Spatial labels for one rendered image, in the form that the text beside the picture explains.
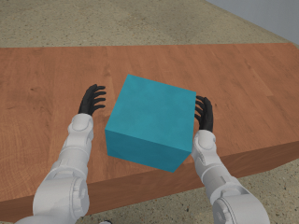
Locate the right robot upper arm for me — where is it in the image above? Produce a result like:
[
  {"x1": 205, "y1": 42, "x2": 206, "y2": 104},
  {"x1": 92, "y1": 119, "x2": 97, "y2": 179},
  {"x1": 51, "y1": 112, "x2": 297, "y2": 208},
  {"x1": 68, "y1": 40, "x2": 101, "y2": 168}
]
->
[{"x1": 212, "y1": 194, "x2": 270, "y2": 224}]

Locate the carton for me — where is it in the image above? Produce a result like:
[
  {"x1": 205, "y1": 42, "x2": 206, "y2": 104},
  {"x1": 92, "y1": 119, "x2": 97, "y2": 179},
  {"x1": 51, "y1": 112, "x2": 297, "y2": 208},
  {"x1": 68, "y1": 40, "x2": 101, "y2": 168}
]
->
[{"x1": 105, "y1": 74, "x2": 196, "y2": 173}]

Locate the left robot hand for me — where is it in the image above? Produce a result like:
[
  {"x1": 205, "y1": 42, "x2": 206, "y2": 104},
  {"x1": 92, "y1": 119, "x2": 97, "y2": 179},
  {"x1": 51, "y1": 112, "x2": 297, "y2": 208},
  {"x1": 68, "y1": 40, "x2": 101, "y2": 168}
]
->
[{"x1": 78, "y1": 84, "x2": 106, "y2": 116}]

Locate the pedestal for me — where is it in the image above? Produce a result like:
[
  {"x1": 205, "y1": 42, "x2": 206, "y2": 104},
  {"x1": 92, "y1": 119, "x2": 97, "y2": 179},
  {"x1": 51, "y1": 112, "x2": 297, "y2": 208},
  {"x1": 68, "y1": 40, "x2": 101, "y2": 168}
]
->
[{"x1": 0, "y1": 42, "x2": 299, "y2": 223}]

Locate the robot right forearm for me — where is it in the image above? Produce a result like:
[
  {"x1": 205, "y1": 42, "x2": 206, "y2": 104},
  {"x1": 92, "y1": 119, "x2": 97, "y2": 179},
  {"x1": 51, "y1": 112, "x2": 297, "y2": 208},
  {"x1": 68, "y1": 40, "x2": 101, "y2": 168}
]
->
[{"x1": 191, "y1": 130, "x2": 270, "y2": 224}]

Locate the left robot upper arm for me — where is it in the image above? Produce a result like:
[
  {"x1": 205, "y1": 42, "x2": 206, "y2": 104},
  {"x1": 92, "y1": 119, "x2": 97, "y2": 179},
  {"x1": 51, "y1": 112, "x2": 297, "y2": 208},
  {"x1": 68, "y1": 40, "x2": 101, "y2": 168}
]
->
[{"x1": 14, "y1": 176, "x2": 90, "y2": 224}]

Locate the right robot hand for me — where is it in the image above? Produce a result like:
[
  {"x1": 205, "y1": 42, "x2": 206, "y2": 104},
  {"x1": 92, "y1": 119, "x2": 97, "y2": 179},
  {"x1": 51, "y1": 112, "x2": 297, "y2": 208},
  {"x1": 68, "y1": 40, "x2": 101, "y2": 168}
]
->
[{"x1": 194, "y1": 95, "x2": 214, "y2": 133}]

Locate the robot left forearm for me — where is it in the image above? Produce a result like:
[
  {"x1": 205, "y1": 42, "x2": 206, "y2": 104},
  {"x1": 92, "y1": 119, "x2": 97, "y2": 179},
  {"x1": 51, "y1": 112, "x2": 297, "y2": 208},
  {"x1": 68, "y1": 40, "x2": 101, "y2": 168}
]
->
[{"x1": 33, "y1": 113, "x2": 94, "y2": 215}]

